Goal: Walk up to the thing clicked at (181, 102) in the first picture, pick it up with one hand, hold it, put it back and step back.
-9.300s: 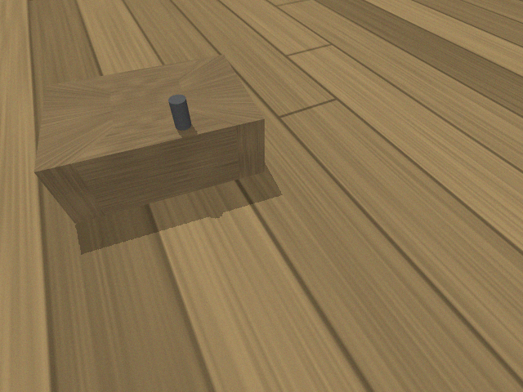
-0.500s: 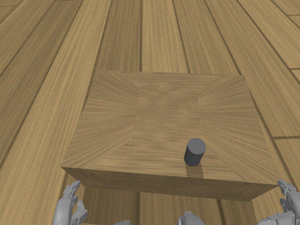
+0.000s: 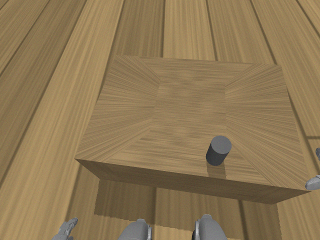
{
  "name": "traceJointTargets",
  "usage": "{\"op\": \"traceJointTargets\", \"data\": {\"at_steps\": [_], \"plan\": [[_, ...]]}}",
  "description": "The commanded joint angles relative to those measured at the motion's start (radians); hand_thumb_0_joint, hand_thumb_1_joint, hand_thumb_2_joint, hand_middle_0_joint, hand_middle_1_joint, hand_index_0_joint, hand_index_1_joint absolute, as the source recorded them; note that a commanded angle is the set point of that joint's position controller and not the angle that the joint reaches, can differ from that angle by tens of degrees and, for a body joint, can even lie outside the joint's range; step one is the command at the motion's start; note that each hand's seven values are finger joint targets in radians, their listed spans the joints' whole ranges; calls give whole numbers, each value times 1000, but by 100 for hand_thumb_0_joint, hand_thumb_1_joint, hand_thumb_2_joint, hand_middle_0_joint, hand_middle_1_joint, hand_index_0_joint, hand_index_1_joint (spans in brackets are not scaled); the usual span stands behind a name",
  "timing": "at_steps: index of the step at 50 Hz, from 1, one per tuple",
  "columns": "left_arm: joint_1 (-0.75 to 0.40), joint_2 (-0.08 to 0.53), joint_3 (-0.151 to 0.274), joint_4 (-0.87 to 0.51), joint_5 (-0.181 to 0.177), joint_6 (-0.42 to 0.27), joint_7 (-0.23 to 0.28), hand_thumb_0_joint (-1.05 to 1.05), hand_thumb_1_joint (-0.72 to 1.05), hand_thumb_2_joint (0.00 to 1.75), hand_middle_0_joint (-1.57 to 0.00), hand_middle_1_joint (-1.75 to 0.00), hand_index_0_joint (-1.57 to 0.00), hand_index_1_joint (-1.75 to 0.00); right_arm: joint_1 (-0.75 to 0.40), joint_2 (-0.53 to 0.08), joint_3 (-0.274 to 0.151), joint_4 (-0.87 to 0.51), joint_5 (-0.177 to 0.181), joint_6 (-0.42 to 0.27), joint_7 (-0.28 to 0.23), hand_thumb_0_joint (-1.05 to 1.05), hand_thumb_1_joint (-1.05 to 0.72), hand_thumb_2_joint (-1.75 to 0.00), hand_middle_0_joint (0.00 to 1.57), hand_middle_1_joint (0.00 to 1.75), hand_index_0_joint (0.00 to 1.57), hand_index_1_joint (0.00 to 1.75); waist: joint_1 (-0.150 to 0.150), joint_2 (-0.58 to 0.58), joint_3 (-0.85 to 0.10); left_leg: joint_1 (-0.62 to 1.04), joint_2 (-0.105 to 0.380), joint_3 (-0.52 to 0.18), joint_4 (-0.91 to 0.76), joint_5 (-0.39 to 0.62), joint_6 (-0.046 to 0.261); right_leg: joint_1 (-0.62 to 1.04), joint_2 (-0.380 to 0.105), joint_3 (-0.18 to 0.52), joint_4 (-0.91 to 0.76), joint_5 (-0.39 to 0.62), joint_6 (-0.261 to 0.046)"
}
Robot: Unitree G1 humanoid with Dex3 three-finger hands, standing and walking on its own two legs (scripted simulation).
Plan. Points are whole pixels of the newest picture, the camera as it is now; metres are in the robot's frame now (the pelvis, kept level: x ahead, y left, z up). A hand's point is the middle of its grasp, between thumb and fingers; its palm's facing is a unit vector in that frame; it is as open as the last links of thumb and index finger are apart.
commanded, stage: go down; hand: right
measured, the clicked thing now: (217, 151) +0.45 -0.16 -0.28
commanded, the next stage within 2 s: approach in 0.90 s
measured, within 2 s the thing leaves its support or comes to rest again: neither
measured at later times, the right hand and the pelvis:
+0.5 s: hand (319, 143) +0.37 -0.35 +0.00, palm faces +0.13 +0.98 -0.12, open 17.7 cm; pelvis +0.00 +0.00 +0.00, yaw +1 degrees
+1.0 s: hand out of the picture +0.38 -0.36 +0.00, palm faces +0.12 +0.99 -0.10, open 17.7 cm; pelvis +0.00 -0.01 -0.01, yaw +1 degrees
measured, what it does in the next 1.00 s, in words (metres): stands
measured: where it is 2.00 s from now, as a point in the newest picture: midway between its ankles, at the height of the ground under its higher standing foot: outside the picture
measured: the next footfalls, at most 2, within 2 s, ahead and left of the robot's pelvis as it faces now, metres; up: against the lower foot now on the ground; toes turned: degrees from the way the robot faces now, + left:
none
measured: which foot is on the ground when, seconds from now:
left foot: down 0.00-1.00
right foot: down 0.00-1.00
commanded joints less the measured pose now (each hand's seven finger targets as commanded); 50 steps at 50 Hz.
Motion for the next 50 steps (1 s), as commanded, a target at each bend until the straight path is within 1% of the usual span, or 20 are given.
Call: {"op": "traceJointTargets", "data": {"at_steps": [1,4,5,9,12,19,21,24,26,27,31,33,36,39,44,45,47,48,49,50], "plan": [[59,185,62,-99,0,-29,6,0,91,89,-19,-29,-20,-29,-284,-407,-104,-105,18,-118,22,0,61,-4,4,5,4,5,-7,-99,-336,44,-24,-30,-142,242,33,293,29,18,-122,196,-43],[66,200,64,-83,2,-20,0,0,92,89,-19,-30,-20,-29,-311,-429,-108,-53,19,-140,33,0,61,-4,4,6,4,6,-9,-126,-307,10,-29,-26,-140,212,36,280,30,20,-129,170,-41],[73,197,61,-84,2,-17,-2,0,92,88,-19,-30,-20,-29,-327,-438,-113,-44,17,-150,33,0,61,-4,4,5,4,5,-6,-112,-337,24,-28,-29,-137,232,36,292,29,21,-120,191,-43],[72,201,55,-80,1,-9,-8,0,92,88,-19,-30,-20,-29,-339,-448,-117,7,25,-175,51,0,61,-5,4,6,4,6,-3,-119,-315,4,-31,-27,-134,225,36,271,32,20,-119,180,-44],[79,203,52,-84,2,-3,-13,0,93,88,-19,-30,-21,-28,-368,-466,-121,29,21,-191,59,0,61,-5,4,6,4,6,-3,-106,-345,1,-31,-29,-133,226,34,283,30,23,-112,182,-46],[93,215,54,-77,3,15,-25,0,92,89,-19,-30,-21,-29,-412,-471,-117,19,31,-209,80,0,61,-6,4,6,4,6,9,-133,-400,-36,-37,-16,-118,287,35,359,21,33,-88,302,-41],[95,214,52,-75,2,21,-30,0,92,89,-19,-30,-21,-29,-420,-495,-130,7,28,-212,79,0,61,-5,4,5,4,5,4,-141,-396,-22,-33,-22,-119,302,35,339,26,29,-81,310,-42],[101,213,55,-68,1,28,-35,0,93,88,-19,-30,-21,-29,-402,-472,-119,19,25,-212,81,0,61,-6,4,6,4,6,6,-123,-412,-18,-34,-21,-114,341,33,355,23,27,-69,361,-43],[96,209,51,-81,0,35,-41,0,92,88,-19,-30,-21,-29,-438,-499,-132,-27,24,-216,77,0,60,-6,4,5,4,5,0,-145,-416,0,-31,-24,-122,347,34,353,26,26,-72,359,-44],[96,221,59,-75,-1,36,-42,0,92,89,-19,-30,-21,-29,-394,-477,-127,30,28,-208,79,0,61,-6,4,6,4,6,1,-138,-386,-26,-35,-16,-124,309,37,356,23,31,-86,331,-41],[92,215,53,-86,0,42,-50,0,92,89,-20,-30,-21,-29,-454,-491,-121,-20,23,-224,72,0,59,-6,4,6,4,6,-1,-174,-388,-49,-37,-10,-122,265,42,381,14,47,-107,306,-33],[99,227,64,-75,0,44,-51,0,92,89,-20,-30,-21,-29,-431,-472,-119,33,29,-219,77,0,61,-6,4,6,4,6,12,-157,-384,-52,-38,-7,-126,275,40,381,15,45,-99,326,-30],[98,221,58,-79,-1,45,-53,0,92,89,-20,-30,-21,-29,-463,-486,-117,26,24,-230,75,0,60,-6,4,6,4,6,12,-146,-368,-44,-36,-11,-124,263,40,340,22,37,-100,275,-38],[101,234,67,-74,-1,44,-58,0,92,89,-20,-30,-21,-29,-476,-457,-99,50,32,-234,86,0,60,-6,4,6,4,6,23,-160,-379,-82,-38,-4,-120,237,42,373,13,54,-104,275,-29],[101,224,54,-84,-2,50,-60,0,93,89,-19,-30,-21,-29,-516,-511,-129,16,31,-247,80,0,61,-6,4,5,4,5,12,-158,-406,-59,-34,-9,-121,247,39,350,19,46,-92,266,-38],[99,223,53,-88,-4,50,-61,0,92,89,-20,-30,-21,-29,-514,-506,-123,20,29,-247,79,0,61,-6,4,5,4,5,12,-158,-404,-51,-34,-10,-121,249,39,357,21,42,-96,260,-39],[105,230,55,-78,-3,50,-63,0,92,89,-20,-30,-21,-29,-450,-442,-93,116,36,-237,89,0,60,-6,4,5,4,5,20,-124,-367,-79,-37,-5,-112,259,39,331,16,50,-89,281,-35],[107,235,59,-79,0,51,-64,0,93,89,-20,-30,-21,-29,-515,-519,-136,24,34,-251,81,0,59,-6,4,5,5,5,7,-163,-395,-80,-35,-7,-110,250,41,344,14,57,-90,284,-34],[115,237,57,-82,0,53,-65,0,92,89,-20,-30,-21,-29,-534,-545,-146,7,27,-256,77,0,59,-7,4,5,4,5,-2,-175,-426,-74,-34,-7,-108,254,42,375,11,60,-91,302,-32],[110,233,55,-81,-1,54,-64,0,90,90,-20,-29,-19,-29,-547,-537,-133,18,26,-258,79,0,61,-7,3,6,4,6,7,-183,-418,-87,-37,-5,-107,245,42,380,10,60,-92,300,-29]]}}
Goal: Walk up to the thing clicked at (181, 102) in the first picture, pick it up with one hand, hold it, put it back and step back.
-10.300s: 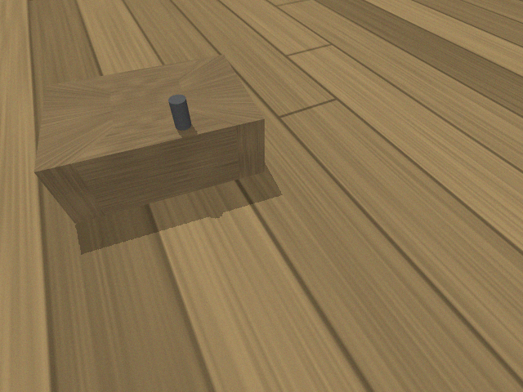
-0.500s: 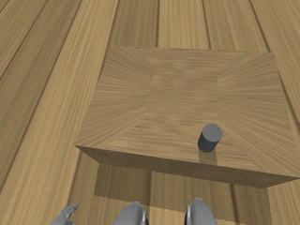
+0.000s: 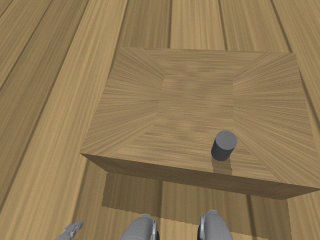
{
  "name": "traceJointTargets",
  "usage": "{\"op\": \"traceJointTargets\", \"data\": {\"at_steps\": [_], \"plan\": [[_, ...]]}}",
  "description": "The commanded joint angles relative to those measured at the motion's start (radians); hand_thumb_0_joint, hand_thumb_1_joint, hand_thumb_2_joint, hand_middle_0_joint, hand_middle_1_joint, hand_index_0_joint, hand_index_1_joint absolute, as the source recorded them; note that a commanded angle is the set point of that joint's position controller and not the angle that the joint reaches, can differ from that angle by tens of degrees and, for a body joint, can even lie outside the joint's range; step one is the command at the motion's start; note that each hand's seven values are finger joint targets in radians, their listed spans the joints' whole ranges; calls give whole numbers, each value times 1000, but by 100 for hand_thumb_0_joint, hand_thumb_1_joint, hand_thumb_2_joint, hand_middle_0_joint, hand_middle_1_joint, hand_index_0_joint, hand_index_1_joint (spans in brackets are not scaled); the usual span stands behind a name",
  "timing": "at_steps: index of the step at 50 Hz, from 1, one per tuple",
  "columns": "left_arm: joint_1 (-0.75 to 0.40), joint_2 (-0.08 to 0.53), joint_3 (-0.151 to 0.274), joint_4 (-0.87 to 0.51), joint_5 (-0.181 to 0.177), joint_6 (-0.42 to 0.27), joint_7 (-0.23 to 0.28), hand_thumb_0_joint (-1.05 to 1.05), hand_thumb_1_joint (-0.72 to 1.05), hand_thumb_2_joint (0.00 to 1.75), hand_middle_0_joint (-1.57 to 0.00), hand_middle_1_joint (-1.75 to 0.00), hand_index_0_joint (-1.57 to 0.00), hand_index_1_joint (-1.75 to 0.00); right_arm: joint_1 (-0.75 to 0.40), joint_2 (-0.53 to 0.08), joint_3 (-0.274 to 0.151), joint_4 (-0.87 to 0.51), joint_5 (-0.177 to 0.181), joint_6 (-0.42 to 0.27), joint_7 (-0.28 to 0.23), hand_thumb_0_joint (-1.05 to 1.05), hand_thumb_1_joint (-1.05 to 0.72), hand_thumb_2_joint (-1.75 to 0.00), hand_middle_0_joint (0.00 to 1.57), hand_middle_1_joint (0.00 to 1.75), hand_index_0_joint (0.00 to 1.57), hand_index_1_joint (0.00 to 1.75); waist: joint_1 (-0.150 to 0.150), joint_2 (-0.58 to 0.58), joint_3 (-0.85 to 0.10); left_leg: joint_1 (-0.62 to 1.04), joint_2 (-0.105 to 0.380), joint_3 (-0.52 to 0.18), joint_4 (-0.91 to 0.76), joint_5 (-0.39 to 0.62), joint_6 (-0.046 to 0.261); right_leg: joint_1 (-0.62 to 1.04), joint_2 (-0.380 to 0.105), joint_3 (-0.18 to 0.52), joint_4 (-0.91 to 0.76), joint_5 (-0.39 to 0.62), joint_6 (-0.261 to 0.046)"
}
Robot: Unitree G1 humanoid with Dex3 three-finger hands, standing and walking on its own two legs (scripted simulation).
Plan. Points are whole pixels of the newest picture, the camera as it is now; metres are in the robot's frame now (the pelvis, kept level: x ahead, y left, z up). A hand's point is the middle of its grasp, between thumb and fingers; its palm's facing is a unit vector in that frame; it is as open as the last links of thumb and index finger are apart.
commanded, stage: approach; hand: right
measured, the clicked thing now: (222, 146) +0.44 -0.16 -0.28
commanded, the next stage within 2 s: close in in 0.56 s
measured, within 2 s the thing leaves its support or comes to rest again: neither
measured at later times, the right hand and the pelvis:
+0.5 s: hand (275, 143) +0.41 -0.29 -0.15, palm faces +0.05 +1.00 +0.01, open 17.6 cm; pelvis -0.04 +0.01 -0.17, yaw +5 degrees
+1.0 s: hand (238, 149) +0.43 -0.21 -0.27, palm faces +0.05 +1.00 -0.01, open 17.4 cm; pelvis -0.09 +0.02 -0.30, yaw +7 degrees
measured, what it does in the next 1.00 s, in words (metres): lowers itself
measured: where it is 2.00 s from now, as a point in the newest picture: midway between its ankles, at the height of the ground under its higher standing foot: outside the picture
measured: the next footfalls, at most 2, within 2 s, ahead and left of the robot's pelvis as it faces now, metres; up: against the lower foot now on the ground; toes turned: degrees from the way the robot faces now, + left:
none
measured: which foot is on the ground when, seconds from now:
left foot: down 0.00-1.00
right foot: down 0.00-1.00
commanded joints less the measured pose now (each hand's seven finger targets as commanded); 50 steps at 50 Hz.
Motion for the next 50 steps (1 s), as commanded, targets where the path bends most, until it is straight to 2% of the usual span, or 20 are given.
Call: {"op": "traceJointTargets", "data": {"at_steps": [1,3,5,7,13,17,19,24,27,30,31,33,36,37,41,42,44,45,47,50], "plan": [[117,216,81,-61,1,-21,15,0,91,89,-20,-30,-21,-30,-280,-378,-56,-167,26,-66,0,0,61,-4,4,5,4,5,-15,-196,-379,-22,-33,-2,-107,232,56,463,11,61,-126,303,-12],[117,204,78,-54,0,-23,10,0,91,89,-20,-30,-20,-30,-269,-313,-32,-101,38,-74,7,0,61,-4,4,5,4,5,10,-138,-334,-54,-34,-3,-88,232,54,387,14,55,-99,279,-20],[108,202,73,-51,7,-26,5,0,91,89,-20,-30,-20,-30,-324,-332,-43,-110,41,-112,7,0,61,-4,4,5,4,5,13,-145,-303,-110,-32,-10,-60,182,56,315,13,52,-69,206,-25],[89,201,68,-57,11,-39,-3,0,91,89,-20,-30,-20,-30,-296,-262,-21,-46,62,-145,22,0,61,-5,4,5,4,5,17,-114,-281,-185,-34,-7,-1,144,55,240,10,61,-25,155,-25],[64,187,37,-92,29,-63,-24,0,91,89,-19,-30,-20,-29,-309,-219,-61,-65,140,-315,69,0,61,-5,5,5,5,5,25,-135,-423,-438,-43,1,242,101,53,75,5,73,211,179,-21],[30,198,26,-110,39,-72,-25,0,92,89,-19,-30,-19,-29,-310,-284,-146,-153,187,-404,101,0,60,-3,7,4,6,4,-2,-189,-578,-557,-47,-8,409,115,51,-50,1,75,406,231,-21],[23,197,25,-101,44,-69,-24,0,93,89,-19,-30,-19,-29,-340,-283,-168,-180,199,-430,115,0,60,-2,7,4,6,4,5,-206,-612,-626,-46,-1,491,118,49,-101,-6,92,477,242,-14],[0,213,40,-82,69,-56,-27,0,93,89,-19,-30,-19,-29,-465,-371,-215,-272,169,-442,124,0,52,-3,7,4,6,4,-8,-315,-741,-731,-48,0,624,88,51,-156,-15,95,605,192,-5],[-15,200,42,-65,79,-47,-35,0,93,89,-19,-30,-20,-29,-524,-299,-171,-236,151,-414,117,0,54,-4,6,4,5,4,21,-297,-761,-803,-54,12,688,67,50,-229,-19,94,690,147,-7],[-26,198,38,-54,84,-34,-45,0,92,90,-19,-30,-20,-30,-539,-350,-189,-234,113,-385,77,0,56,-5,5,4,5,4,4,-318,-748,-878,-58,22,743,-3,60,-312,-17,94,715,52,-4],[-31,192,44,-55,87,-30,-51,0,92,89,-19,-30,-20,-29,-525,-293,-159,-225,106,-378,66,0,54,-5,6,4,5,4,12,-292,-743,-898,-59,29,763,-11,59,-342,-20,96,737,25,-7],[-32,193,45,-56,87,-21,-62,0,92,89,-20,-30,-20,-29,-567,-321,-182,-285,101,-382,36,0,55,-5,5,4,5,4,7,-296,-778,-930,-61,38,809,-22,64,-377,-18,100,770,1,-9],[-34,190,47,-54,91,-7,-74,0,90,90,-20,-30,-21,-30,-590,-295,-165,-309,95,-379,7,0,54,-3,7,4,6,4,13,-280,-812,-958,-66,51,862,-15,65,-419,-17,96,829,10,-10],[-47,189,47,-56,90,-3,-76,0,90,90,-20,-31,-21,-30,-593,-234,-123,-283,100,-371,-2,0,55,-3,7,3,6,3,28,-282,-779,-985,-67,55,872,-39,67,-448,-16,96,837,-22,-10],[-46,192,63,-62,84,16,-81,0,91,89,-20,-30,-21,-29,-669,-229,-104,-386,76,-350,-76,0,53,-4,6,4,6,4,15,-299,-774,-1012,-68,55,875,-139,75,-515,-8,77,832,-176,-9],[-45,195,67,-58,81,20,-82,0,91,89,-20,-30,-21,-29,-643,-180,-68,-365,69,-336,-88,0,52,-4,6,3,5,3,21,-298,-770,-1023,-68,61,883,-160,75,-505,-7,81,823,-205,-5],[-39,194,77,-70,74,29,-80,0,92,88,-20,-30,-21,-29,-679,-199,-66,-457,61,-324,-120,0,51,-4,6,4,5,4,12,-295,-817,-996,-68,58,873,-156,76,-509,-6,72,822,-204,-6],[-43,193,79,-66,67,33,-78,0,92,88,-20,-30,-21,-28,-651,-155,-37,-415,62,-306,-131,0,53,-4,6,4,5,4,24,-267,-786,-1006,-70,62,865,-188,76,-525,-5,75,817,-242,-8],[-39,192,83,-71,63,42,-72,0,93,87,-19,-30,-21,-28,-688,-219,-80,-490,64,-299,-171,0,52,-2,6,3,6,3,2,-281,-786,-991,-70,52,857,-198,79,-559,-3,62,816,-251,-9],[-34,166,77,-63,59,50,-70,0,94,87,-19,-30,-21,-28,-614,-115,-45,-423,75,-274,-208,0,50,-2,7,3,6,3,20,-202,-725,-973,-73,44,837,-173,72,-621,-7,55,833,-224,-17]]}}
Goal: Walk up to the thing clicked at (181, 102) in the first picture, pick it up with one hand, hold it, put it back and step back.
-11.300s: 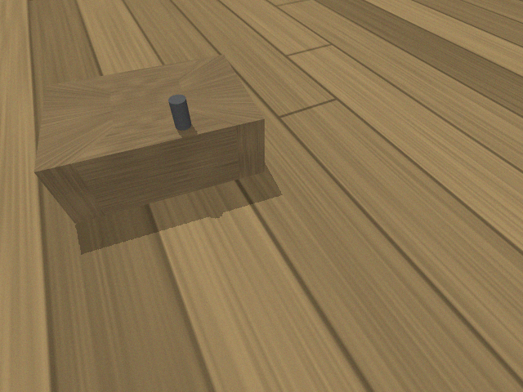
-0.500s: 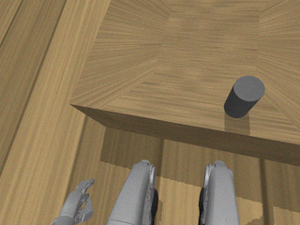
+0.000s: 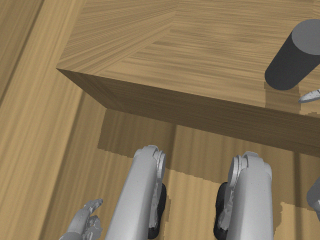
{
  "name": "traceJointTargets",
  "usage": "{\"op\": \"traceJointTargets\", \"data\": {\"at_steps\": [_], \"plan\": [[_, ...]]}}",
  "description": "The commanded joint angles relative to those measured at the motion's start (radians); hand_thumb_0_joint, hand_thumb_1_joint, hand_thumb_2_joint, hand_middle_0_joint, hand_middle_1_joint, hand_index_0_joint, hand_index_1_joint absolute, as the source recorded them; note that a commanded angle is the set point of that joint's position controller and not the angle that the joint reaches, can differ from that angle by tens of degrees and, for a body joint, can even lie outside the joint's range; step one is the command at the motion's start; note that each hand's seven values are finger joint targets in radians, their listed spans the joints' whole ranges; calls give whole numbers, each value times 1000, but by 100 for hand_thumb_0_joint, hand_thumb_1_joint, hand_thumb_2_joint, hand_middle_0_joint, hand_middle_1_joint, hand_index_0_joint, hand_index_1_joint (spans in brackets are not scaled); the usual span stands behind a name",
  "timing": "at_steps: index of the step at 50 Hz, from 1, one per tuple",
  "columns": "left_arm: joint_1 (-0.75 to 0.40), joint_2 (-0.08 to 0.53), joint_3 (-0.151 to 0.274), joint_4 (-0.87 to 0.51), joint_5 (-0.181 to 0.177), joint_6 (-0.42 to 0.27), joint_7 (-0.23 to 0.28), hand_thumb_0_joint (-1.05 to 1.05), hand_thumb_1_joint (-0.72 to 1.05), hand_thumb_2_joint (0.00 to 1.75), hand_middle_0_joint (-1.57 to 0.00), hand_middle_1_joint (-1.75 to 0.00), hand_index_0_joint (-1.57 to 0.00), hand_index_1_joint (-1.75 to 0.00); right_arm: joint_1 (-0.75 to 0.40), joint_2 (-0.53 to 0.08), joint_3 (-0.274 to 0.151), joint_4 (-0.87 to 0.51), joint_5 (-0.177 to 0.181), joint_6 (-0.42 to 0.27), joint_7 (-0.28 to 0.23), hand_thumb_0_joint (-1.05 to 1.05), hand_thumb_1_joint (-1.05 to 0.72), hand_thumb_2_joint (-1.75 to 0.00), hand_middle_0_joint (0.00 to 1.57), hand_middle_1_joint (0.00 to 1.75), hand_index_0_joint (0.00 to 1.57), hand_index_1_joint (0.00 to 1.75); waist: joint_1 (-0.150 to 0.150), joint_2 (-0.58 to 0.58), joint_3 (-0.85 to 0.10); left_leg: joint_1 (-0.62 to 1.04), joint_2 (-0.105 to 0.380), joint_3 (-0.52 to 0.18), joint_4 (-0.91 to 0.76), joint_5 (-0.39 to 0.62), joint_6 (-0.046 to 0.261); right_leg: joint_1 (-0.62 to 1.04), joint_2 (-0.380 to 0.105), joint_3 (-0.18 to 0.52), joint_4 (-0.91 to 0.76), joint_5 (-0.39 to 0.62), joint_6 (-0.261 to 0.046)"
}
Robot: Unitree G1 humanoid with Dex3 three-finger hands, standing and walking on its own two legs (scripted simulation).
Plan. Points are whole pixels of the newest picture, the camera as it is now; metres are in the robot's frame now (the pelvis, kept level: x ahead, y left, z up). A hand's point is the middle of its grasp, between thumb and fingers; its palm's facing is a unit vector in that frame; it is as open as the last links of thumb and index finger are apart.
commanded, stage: close in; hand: right
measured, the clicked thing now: (295, 59) +0.51 -0.23 +0.02
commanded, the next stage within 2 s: rest palm in 0.28 s
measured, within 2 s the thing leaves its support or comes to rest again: leaves its support in 1.18 s
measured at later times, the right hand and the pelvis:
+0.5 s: hand (308, 57) +0.50 -0.25 +0.03, palm faces +0.20 +0.98 -0.01, open 17.4 cm; pelvis +0.01 +0.01 +0.01, yaw +0 degrees
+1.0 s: hand (306, 51) +0.51 -0.25 +0.03, palm faces +0.19 +0.98 -0.02, open 14.4 cm; pelvis +0.01 +0.01 +0.01, yaw +0 degrees
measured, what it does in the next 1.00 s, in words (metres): stands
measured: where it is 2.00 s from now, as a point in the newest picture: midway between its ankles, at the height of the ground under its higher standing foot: (187, 220)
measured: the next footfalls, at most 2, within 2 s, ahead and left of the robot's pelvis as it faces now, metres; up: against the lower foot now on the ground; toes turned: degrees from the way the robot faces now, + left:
none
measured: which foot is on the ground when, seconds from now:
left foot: down 0.00-1.00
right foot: down 0.00-1.00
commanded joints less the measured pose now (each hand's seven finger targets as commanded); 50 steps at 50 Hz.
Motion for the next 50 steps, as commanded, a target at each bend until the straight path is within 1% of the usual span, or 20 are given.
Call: {"op": "traceJointTargets", "data": {"at_steps": [1,3,6,8,10,12,18,20,25,28,30,32,34,35,37,39,44,46,48,50], "plan": [[130,208,83,-71,-9,-12,20,0,93,87,-19,-30,-21,-28,-319,-275,-21,-211,29,-43,-62,0,50,-2,7,3,6,3,-14,-168,-645,234,-31,24,-337,88,53,565,25,-51,-255,-39,-36],[132,202,82,-75,-8,-7,22,0,93,88,-19,-30,-21,-28,-295,-291,-27,-201,17,-44,-76,0,50,-1,7,3,6,3,-17,-141,-644,278,-31,5,-341,136,48,525,21,-53,-236,9,-42],[117,188,78,-77,-7,-2,19,0,92,88,-20,-30,-21,-28,-263,-216,4,-172,25,-50,-76,0,49,-2,7,3,6,3,-4,-117,-575,264,-30,4,-342,126,48,482,22,-51,-242,-5,-46],[119,192,75,-75,-8,0,18,0,92,88,-20,-30,-21,-28,-246,-220,-8,-141,23,-61,-79,0,52,-2,6,3,6,3,-1,-102,-553,252,-31,11,-339,127,47,486,22,-44,-246,-3,-47],[124,202,87,-88,-2,4,21,0,92,88,-20,-30,-21,-28,-295,-249,-14,-214,22,-76,-82,0,52,-2,6,3,5,3,-6,-123,-615,292,-30,-8,-343,154,47,504,18,-51,-234,24,-47],[121,202,89,-86,0,3,20,0,92,88,-20,-30,-21,-29,-281,-206,3,-196,32,-78,-81,0,51,-2,6,3,5,3,-1,-117,-629,301,-30,-3,-333,194,44,524,17,-49,-228,59,-47],[130,205,100,-69,5,11,20,0,92,88,-20,-30,-21,-29,-342,-207,18,-267,21,-92,-98,0,53,-2,6,4,5,4,-8,-166,-694,291,-33,6,-325,204,48,586,17,-51,-233,69,-40],[127,203,101,-68,6,14,21,0,88,92,-20,-29,-18,-31,-323,-189,25,-264,25,-89,-104,0,47,-2,7,3,5,3,-13,-159,-699,308,-31,2,-329,219,47,593,16,-55,-228,84,-39],[137,204,106,-51,8,25,20,0,87,92,-20,-29,-18,-31,-293,-186,23,-260,19,-81,-109,0,52,0,12,2,11,2,-18,-160,-726,327,-34,8,-309,298,45,625,15,-53,-214,167,-40],[121,195,102,-51,6,29,18,0,89,91,-20,-30,-19,-31,-312,-158,47,-237,21,-77,-108,0,51,0,33,9,32,9,-1,-128,-680,317,-37,5,-327,253,44,569,15,-53,-214,109,-44],[117,202,103,-53,8,29,19,0,90,90,-20,-30,-20,-30,-336,-193,33,-251,21,-85,-109,0,50,0,40,14,38,14,-7,-130,-656,316,-34,-5,-334,212,45,532,16,-56,-215,70,-43],[114,197,103,-60,7,30,18,0,90,90,-20,-30,-19,-30,-316,-190,29,-223,19,-81,-110,0,49,0,42,15,40,16,-10,-112,-667,330,-34,-8,-336,213,43,527,15,-60,-215,70,-44],[117,202,102,-51,9,29,19,0,89,91,-20,-30,-20,-30,-337,-165,46,-211,24,-83,-104,0,49,0,50,19,48,19,4,-128,-650,296,-35,5,-321,207,45,540,16,-51,-217,67,-42],[123,201,103,-56,10,30,19,0,89,91,-20,-30,-19,-30,-350,-195,32,-222,20,-86,-107,0,48,0,51,20,49,20,-3,-129,-670,323,-35,-2,-327,219,45,533,16,-55,-216,76,-43],[120,201,101,-62,9,31,18,0,90,90,-19,-30,-20,-30,-356,-192,39,-199,16,-82,-109,0,48,-1,54,23,52,23,-1,-127,-660,314,-35,-2,-329,203,46,527,17,-56,-216,63,-42],[122,205,100,-56,11,30,17,0,90,90,-19,-30,-20,-30,-345,-153,53,-188,21,-81,-108,0,48,-3,58,27,56,27,7,-120,-647,293,-35,10,-322,201,45,538,16,-50,-216,60,-41],[136,205,102,-58,9,32,18,0,91,89,-19,-30,-19,-29,-387,-159,75,-199,11,-70,-115,0,42,-12,67,36,65,36,13,-112,-679,325,-35,3,-330,224,42,536,15,-53,-203,81,-42],[131,206,100,-51,9,32,19,0,90,90,-19,-30,-19,-30,-419,-143,93,-187,14,-65,-117,0,40,-15,73,41,72,42,20,-131,-656,289,-37,9,-328,190,46,536,17,-50,-210,50,-40],[134,209,104,-57,5,32,20,0,90,90,-19,-29,-19,-29,-415,-159,89,-189,10,-60,-125,0,35,-22,79,49,78,49,5,-131,-653,298,-36,6,-342,155,48,529,19,-54,-228,18,-38],[134,212,104,-50,5,32,22,0,90,89,-19,-29,-19,-29,-437,-162,96,-190,4,-59,-131,0,31,-28,87,56,86,56,15,-142,-640,271,-35,9,-342,133,49,538,20,-53,-232,1,-36]]}}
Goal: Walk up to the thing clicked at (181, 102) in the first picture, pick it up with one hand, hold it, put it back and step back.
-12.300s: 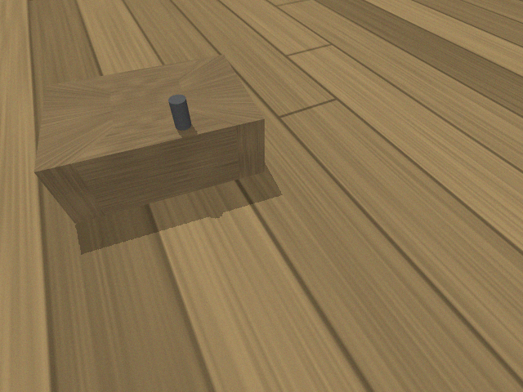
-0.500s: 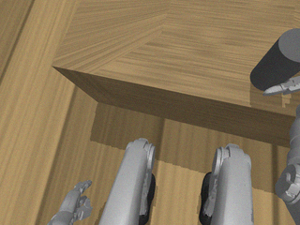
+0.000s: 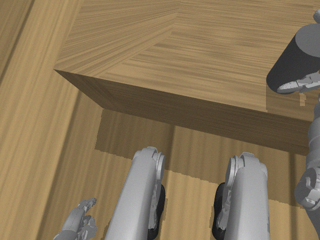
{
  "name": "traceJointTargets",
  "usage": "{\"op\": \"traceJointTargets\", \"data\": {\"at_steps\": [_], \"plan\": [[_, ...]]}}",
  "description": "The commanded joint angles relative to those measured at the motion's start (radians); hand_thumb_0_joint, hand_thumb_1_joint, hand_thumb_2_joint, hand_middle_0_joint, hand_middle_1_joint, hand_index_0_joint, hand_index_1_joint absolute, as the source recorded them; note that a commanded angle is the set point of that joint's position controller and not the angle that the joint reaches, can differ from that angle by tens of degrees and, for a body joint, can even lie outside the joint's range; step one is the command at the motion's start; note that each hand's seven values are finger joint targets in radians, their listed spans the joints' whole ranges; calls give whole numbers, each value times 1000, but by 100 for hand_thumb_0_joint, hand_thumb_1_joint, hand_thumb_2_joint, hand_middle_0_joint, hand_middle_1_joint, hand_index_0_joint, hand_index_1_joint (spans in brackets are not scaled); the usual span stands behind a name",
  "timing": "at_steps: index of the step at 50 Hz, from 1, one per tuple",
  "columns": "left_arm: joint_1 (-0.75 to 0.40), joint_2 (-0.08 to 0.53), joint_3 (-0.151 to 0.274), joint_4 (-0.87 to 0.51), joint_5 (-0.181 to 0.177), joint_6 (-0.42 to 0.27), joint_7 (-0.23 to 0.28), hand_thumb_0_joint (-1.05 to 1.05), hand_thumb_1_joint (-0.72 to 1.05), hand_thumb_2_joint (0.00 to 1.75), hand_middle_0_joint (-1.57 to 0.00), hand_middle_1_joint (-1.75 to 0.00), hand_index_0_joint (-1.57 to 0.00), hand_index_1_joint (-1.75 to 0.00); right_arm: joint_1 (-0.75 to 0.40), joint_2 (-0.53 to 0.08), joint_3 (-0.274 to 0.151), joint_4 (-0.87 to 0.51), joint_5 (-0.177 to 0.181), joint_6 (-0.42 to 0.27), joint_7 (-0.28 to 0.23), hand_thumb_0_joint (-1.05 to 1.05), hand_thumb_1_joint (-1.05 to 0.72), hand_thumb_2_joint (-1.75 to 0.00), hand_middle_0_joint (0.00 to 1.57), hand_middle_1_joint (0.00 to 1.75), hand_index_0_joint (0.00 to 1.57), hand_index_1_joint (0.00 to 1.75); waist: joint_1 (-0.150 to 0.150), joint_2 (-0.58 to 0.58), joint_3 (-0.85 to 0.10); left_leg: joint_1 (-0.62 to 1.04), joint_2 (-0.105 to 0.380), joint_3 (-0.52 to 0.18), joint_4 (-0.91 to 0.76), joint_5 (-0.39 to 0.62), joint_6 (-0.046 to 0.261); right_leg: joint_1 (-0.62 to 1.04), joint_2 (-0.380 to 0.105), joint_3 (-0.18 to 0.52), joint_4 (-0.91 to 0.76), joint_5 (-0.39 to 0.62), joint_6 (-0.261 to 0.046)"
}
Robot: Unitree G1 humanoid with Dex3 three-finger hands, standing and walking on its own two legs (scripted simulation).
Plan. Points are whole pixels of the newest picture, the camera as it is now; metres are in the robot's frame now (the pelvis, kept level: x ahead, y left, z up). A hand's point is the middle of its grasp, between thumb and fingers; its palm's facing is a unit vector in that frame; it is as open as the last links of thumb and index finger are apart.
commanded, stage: close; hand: right
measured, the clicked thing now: (297, 63) +0.50 -0.24 +0.01
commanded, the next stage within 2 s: settle in 0.32 s
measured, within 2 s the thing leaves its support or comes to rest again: leaves its support in 0.18 s
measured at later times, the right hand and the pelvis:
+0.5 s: hand (307, 54) +0.51 -0.25 +0.03, palm faces +0.17 +0.99 -0.01, open 11.0 cm; pelvis +0.00 +0.00 +0.01, yaw +0 degrees
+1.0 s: hand out of the picture +0.52 -0.26 +0.09, palm faces +0.20 +0.98 -0.02, open 11.3 cm; pelvis +0.02 -0.01 +0.07, yaw -1 degrees
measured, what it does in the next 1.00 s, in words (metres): rises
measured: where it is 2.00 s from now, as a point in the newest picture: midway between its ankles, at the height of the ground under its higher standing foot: (186, 220)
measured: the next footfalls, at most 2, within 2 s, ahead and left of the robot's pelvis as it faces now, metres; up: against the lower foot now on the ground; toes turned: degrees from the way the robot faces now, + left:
none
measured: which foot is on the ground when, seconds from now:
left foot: down 0.00-1.00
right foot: down 0.00-1.00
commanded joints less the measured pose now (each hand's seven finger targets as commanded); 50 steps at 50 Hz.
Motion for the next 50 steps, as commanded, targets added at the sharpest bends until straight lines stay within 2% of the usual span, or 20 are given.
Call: {"op": "traceJointTargets", "data": {"at_steps": [1,3,4,5,6,9,16,19,24,26,30,33,36,37,38,40,41,43,47,50], "plan": [[152,198,69,-43,-1,-17,13,0,90,89,-19,-29,-19,-29,-365,-205,7,-167,1,-46,-12,0,30,-29,90,57,89,57,38,-135,-610,244,-24,20,-311,154,22,509,32,-49,-203,27,-64],[164,196,71,-39,-1,-18,14,0,91,89,-19,-29,-19,-29,-376,-191,21,-160,0,-44,-17,0,25,-34,94,62,93,63,51,-124,-610,252,-25,19,-311,193,20,509,30,-47,-191,57,-67],[162,196,70,-44,-1,-16,16,0,91,89,-19,-29,-19,-29,-383,-233,-3,-174,-3,-45,-22,0,23,-36,97,65,95,65,35,-119,-627,270,-25,12,-319,190,19,502,30,-53,-191,56,-69],[155,195,66,-44,-2,-17,17,0,91,89,-19,-29,-19,-29,-386,-227,11,-166,-5,-43,-21,0,21,-39,99,68,98,68,38,-128,-622,265,-24,13,-312,182,20,499,31,-51,-191,50,-67],[159,196,66,-46,-2,-16,17,0,90,89,-19,-29,-19,-29,-385,-240,-5,-158,-4,-42,-25,0,18,-42,102,71,101,71,35,-127,-624,266,-24,12,-314,180,19,497,31,-52,-193,49,-67],[156,200,66,-40,-3,-16,15,0,91,89,-19,-29,-19,-29,-359,-186,25,-116,-6,-38,-23,0,7,-52,108,80,107,80,48,-121,-572,228,-24,24,-313,154,22,496,32,-45,-204,24,-67],[163,198,64,-46,-7,-19,18,0,92,87,-18,-29,-19,-28,-359,-193,27,-135,4,-31,-23,0,-9,-84,124,109,124,109,52,-96,-610,265,-24,21,-326,187,16,506,33,-45,-194,51,-70],[157,199,65,-48,-9,-15,17,0,91,87,-18,-29,-19,-28,-348,-229,9,-174,2,-32,-25,0,-20,-97,130,119,130,119,20,-134,-629,277,-23,12,-324,179,22,503,35,-54,-209,50,-68],[160,198,68,-53,-11,-11,20,0,90,90,-20,-30,-20,-30,-350,-231,11,-224,-3,-31,-29,0,-30,-118,129,132,132,132,25,-142,-666,295,-25,17,-322,198,22,543,32,-51,-219,71,-66],[165,191,69,-63,-13,-7,21,0,91,89,-19,-30,-20,-29,-348,-264,-11,-253,-5,-26,-36,0,-21,-119,128,134,132,134,11,-134,-714,351,-25,9,-332,253,18,568,29,-55,-214,123,-68],[163,192,80,-58,-15,-1,25,0,90,89,-19,-30,-20,-29,-391,-264,-6,-310,-3,-18,-44,0,-18,-123,131,138,135,138,11,-181,-725,354,-24,5,-358,222,23,602,31,-58,-251,95,-64],[166,195,89,-60,-20,-1,31,0,90,89,-19,-30,-20,-29,-391,-304,-39,-371,6,-11,-60,0,-15,-124,132,140,136,140,0,-177,-755,396,-23,-1,-386,226,22,633,31,-62,-273,97,-66],[169,183,91,-61,-26,-4,39,0,90,89,-19,-29,-19,-29,-423,-287,-18,-437,13,-9,-66,0,-11,-124,133,141,138,141,16,-171,-793,432,-22,-5,-416,274,18,699,31,-59,-289,143,-70],[172,210,109,-50,-31,-6,45,0,90,89,-19,-29,-19,-29,-389,-290,-25,-382,16,2,-67,0,-12,-125,134,142,138,142,19,-167,-755,423,-21,-7,-436,244,19,697,33,-60,-307,111,-70],[181,205,110,-33,-28,-10,45,0,91,89,-19,-30,-20,-29,-352,-197,30,-320,19,11,-59,0,-11,-126,135,143,140,143,47,-151,-694,404,-20,2,-437,248,18,684,33,-56,-314,106,-70],[185,206,108,-38,-32,-16,49,0,90,90,-19,-30,-19,-29,-429,-307,-27,-437,17,-8,-73,0,-10,-127,134,144,139,144,21,-184,-746,414,-18,-9,-454,251,20,727,34,-54,-329,118,-71],[182,204,105,-38,-34,-17,52,0,89,90,-19,-30,-19,-30,-406,-305,-25,-397,11,-4,-76,0,-8,-129,135,146,141,146,21,-187,-747,414,-18,-3,-454,257,21,758,34,-52,-342,131,-69],[179,198,108,-36,-33,-18,50,0,90,89,-19,-29,-19,-29,-362,-223,10,-325,23,4,-67,0,-8,-129,134,145,140,145,41,-146,-692,436,-17,-6,-476,273,17,721,36,-51,-349,132,-75],[183,194,107,-37,-35,-22,47,0,89,90,-19,-29,-19,-29,-346,-249,-3,-300,12,-4,-59,0,-9,-131,136,148,141,148,25,-160,-653,452,-13,-16,-504,270,21,727,39,-56,-389,136,-75],[198,202,114,-38,-34,-24,42,0,89,90,-19,-29,-19,-29,-315,-221,1,-253,12,0,-48,0,-5,-133,136,149,142,149,34,-142,-670,477,-14,-13,-511,327,17,770,37,-49,-393,200,-77]]}}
